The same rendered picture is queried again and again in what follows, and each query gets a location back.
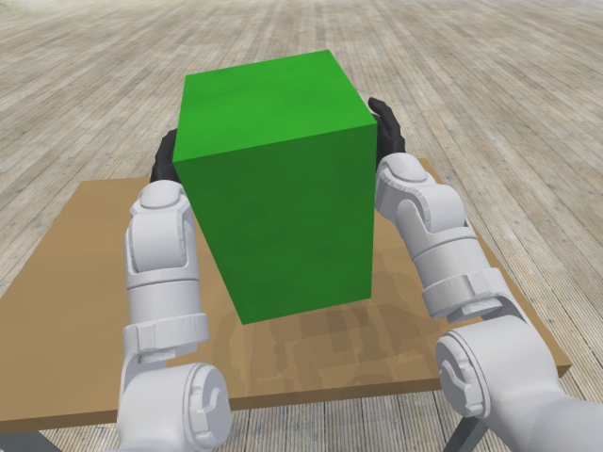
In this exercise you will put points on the table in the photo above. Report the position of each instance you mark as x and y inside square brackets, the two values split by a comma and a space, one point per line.
[61, 321]

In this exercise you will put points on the right robot forearm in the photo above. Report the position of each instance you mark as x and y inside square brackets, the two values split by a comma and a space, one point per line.
[458, 280]

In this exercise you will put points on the right robot hand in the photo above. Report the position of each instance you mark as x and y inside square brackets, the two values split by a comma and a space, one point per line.
[389, 139]

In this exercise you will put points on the left robot forearm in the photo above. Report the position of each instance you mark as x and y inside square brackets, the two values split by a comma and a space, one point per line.
[161, 275]

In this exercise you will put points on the left robot upper arm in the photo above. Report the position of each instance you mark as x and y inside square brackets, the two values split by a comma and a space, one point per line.
[183, 408]

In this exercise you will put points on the left robot hand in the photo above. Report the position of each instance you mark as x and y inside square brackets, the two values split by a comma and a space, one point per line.
[163, 168]

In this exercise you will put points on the carton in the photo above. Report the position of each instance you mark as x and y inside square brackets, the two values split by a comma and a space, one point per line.
[278, 161]

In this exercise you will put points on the right robot upper arm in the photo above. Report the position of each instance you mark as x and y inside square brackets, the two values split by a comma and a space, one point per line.
[499, 371]

